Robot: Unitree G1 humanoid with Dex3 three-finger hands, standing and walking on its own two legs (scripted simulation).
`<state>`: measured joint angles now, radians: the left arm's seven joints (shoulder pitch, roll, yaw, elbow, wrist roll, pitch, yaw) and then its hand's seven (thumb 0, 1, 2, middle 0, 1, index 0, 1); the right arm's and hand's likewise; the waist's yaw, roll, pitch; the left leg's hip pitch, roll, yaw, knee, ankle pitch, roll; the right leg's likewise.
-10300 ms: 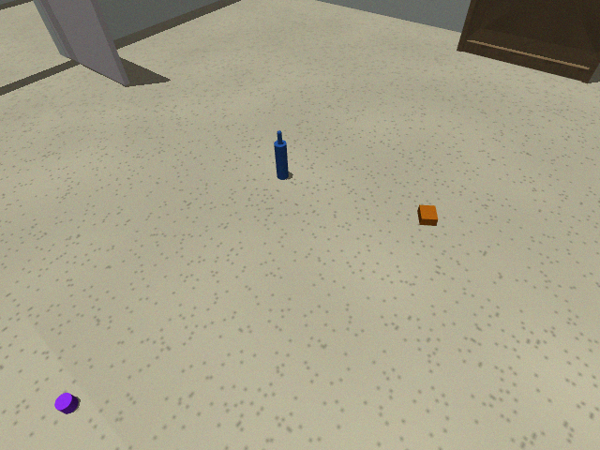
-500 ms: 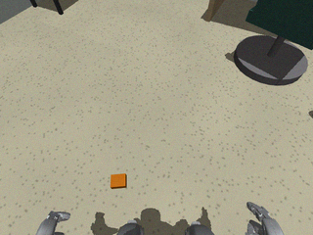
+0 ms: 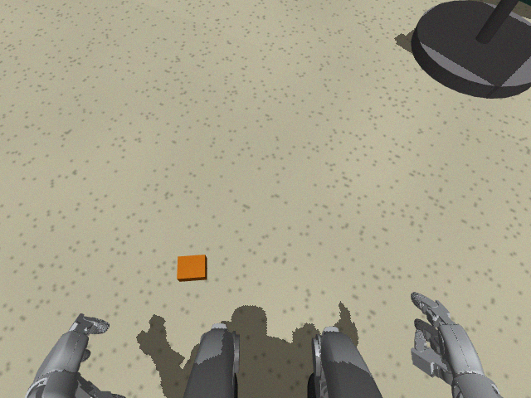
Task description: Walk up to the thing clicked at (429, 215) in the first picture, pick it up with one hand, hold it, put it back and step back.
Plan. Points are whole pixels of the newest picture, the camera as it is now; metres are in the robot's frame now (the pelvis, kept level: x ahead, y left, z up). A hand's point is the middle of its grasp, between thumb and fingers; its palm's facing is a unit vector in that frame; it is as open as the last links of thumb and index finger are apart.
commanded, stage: rise first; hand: left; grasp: from above
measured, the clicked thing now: (192, 268) +0.45 +0.25 -0.60
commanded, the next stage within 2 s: approach in 1.74 s
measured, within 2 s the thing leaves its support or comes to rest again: neither
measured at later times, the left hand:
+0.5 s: hand (136, 306) +0.30 +0.32 -0.34, palm faces -0.49 -0.24 -0.84, open 13.3 cm
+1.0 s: hand (148, 287) +0.36 +0.32 -0.42, palm faces -0.46 -0.03 -0.89, open 12.7 cm
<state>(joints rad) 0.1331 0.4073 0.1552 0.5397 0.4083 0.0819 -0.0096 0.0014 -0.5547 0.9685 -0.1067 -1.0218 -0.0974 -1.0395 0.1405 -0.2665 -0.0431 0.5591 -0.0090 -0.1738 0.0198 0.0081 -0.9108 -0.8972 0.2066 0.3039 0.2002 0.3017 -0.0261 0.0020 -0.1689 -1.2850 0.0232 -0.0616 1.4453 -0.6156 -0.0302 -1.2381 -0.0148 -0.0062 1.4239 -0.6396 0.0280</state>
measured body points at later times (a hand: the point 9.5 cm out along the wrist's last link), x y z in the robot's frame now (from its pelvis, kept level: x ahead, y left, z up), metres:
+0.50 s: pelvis -0.07 +0.00 -0.20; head +0.15 +0.02 +0.19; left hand +0.32 +0.33 -0.29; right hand +0.05 -0.28 -0.34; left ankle +0.03 +0.13 -0.59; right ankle +0.01 -0.14 -0.59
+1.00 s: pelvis -0.07 +0.01 -0.27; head +0.15 +0.06 +0.12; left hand +0.38 +0.32 -0.37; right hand +0.00 -0.28 -0.38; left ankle +0.03 +0.13 -0.59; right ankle +0.01 -0.14 -0.58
